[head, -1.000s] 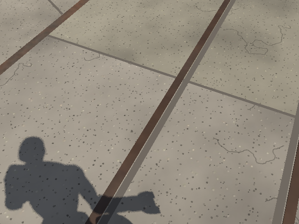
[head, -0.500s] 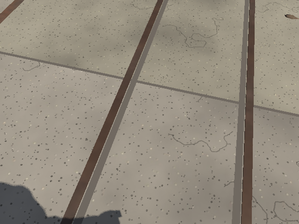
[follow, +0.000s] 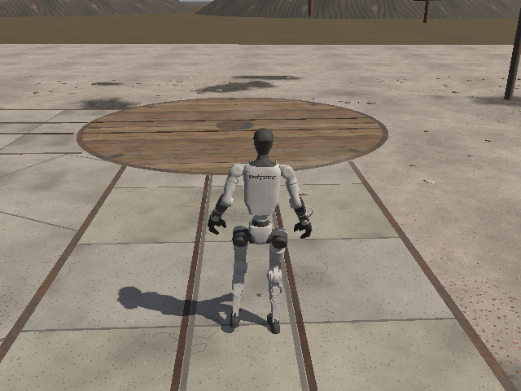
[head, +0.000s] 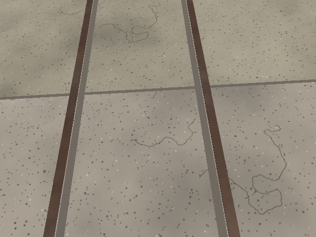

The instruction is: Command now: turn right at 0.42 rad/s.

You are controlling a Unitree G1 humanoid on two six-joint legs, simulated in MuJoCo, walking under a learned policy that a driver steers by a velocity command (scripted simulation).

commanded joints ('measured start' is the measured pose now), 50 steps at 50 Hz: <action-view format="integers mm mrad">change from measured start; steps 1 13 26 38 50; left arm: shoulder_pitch -31 -32 29 139 261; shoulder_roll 164 114 79 90 163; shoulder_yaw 44 25 20 10 28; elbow -70 -48 -9 60 167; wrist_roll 5 -2 -25 3 -14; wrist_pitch -8 -64 -110 -132 -89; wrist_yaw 1 -14 -50 -36 -9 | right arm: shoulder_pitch -3 150 230 78 -145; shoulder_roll -79 -117 -137 -45 -59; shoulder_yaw -16 -14 -12 14 19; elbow -67 -36 -2 -70 -150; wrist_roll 6 13 33 7 19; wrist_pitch -17 -76 -60 -84 -111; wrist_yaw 9 13 33 45 93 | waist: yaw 14 -32 12 0 18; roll -172 141 110 -80 -101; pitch -135 39 -34 6 -8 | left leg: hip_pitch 67 430 252 -269 -55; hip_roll -2 280 217 132 7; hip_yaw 10 -377 -98 35 103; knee -91 -702 -548 112 -352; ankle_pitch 4 -266 154 253 318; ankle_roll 4 284 231 67 159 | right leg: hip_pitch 84 -481 137 221 422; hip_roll -246 -87 -56 -273 -319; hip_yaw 258 -16 -174 64 -32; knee -108 570 10 -335 -172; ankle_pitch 136 -183 18 211 605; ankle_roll -180 57 7 -178 -103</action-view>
